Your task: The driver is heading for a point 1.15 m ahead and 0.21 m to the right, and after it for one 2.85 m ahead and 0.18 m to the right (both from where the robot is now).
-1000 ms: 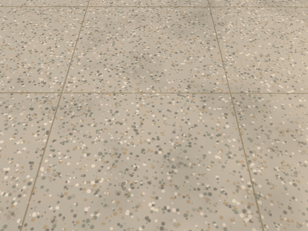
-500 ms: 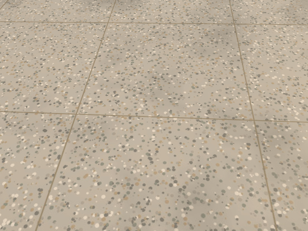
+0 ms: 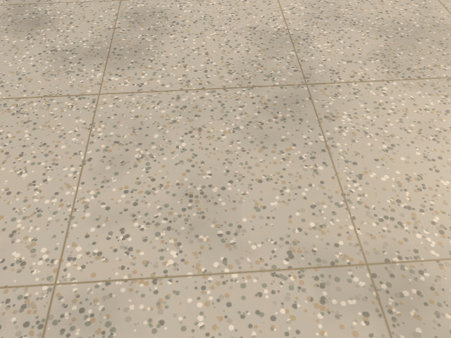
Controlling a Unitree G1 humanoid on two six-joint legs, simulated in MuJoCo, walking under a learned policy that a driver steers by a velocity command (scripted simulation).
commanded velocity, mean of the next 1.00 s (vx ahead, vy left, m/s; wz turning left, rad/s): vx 1.00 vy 0.00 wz -0.12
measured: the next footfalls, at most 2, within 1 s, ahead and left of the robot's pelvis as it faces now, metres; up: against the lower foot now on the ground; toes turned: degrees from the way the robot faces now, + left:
right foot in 0.20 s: +0.44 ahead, -0.13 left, +0.00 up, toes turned -2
left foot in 0.72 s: +0.92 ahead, +0.09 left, +0.00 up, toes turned +1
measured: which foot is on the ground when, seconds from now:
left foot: down 0.00-0.22, up 0.24-0.70, down 0.72-1.00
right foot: up 0.00-0.18, down 0.20-0.74, up 0.76-1.00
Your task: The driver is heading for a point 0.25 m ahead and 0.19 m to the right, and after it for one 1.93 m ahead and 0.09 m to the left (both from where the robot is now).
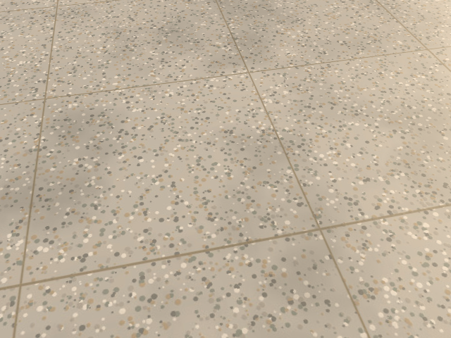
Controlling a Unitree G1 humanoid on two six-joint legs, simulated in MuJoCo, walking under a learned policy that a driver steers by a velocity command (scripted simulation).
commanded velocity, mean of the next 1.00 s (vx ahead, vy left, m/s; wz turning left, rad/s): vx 0.35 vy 0.00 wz -0.05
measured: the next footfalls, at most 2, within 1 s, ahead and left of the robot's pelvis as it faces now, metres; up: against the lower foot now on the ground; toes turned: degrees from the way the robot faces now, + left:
right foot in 0.22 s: +0.42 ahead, -0.09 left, +0.00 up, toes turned -14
left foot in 0.76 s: +0.63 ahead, +0.06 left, +0.00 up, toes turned -12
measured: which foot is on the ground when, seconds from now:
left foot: down 0.00-0.22, up 0.24-0.74, down 0.76-1.00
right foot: up 0.00-0.20, down 0.22-0.76, up 0.78-1.00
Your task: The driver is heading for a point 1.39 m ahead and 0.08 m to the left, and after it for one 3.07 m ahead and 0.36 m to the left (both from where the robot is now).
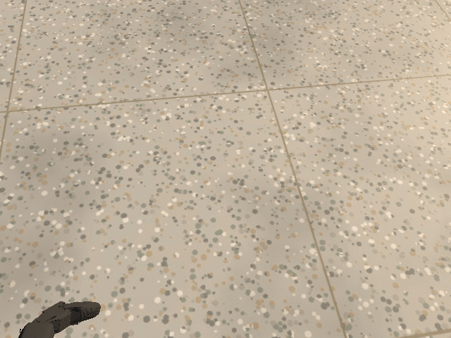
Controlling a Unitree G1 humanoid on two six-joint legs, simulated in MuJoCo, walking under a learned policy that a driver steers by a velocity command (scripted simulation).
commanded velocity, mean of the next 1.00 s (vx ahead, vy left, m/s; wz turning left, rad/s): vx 0.01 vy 0.00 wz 0.38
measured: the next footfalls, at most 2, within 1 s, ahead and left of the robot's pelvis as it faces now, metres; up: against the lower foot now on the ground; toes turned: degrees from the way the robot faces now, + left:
right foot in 0.28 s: +0.16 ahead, -0.13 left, +0.00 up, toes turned +24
left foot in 0.66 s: +0.01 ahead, +0.08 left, +0.00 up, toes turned +17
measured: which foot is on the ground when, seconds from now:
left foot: down 0.00-0.26, up 0.28-0.64, down 0.66-1.00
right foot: up 0.00-0.26, down 0.28-1.00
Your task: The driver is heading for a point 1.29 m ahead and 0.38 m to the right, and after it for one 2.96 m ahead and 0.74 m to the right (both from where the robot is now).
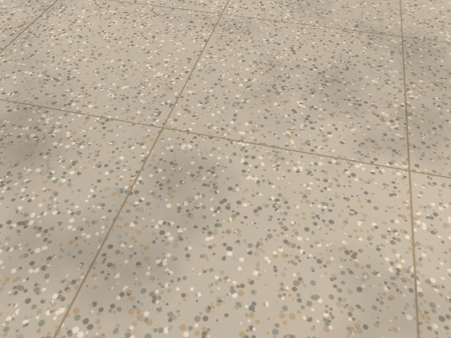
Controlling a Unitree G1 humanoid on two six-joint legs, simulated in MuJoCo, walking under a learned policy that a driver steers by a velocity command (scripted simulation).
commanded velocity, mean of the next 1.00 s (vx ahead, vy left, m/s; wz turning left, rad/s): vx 0.21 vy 0.00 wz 0.01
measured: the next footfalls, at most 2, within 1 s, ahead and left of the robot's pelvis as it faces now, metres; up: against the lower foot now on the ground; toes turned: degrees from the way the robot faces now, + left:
right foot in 0.90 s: +0.12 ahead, -0.17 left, +0.00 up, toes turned -2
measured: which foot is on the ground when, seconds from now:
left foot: down 0.00-0.90, up 0.92-1.00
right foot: down 0.00-0.64, up 0.66-0.88, down 0.90-1.00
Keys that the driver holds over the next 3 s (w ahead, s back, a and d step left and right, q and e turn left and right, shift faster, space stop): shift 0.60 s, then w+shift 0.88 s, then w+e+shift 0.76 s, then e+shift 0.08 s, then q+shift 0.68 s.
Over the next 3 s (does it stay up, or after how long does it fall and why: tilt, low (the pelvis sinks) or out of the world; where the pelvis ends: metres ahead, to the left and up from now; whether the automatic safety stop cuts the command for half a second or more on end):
stays up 1.41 -0.33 0.01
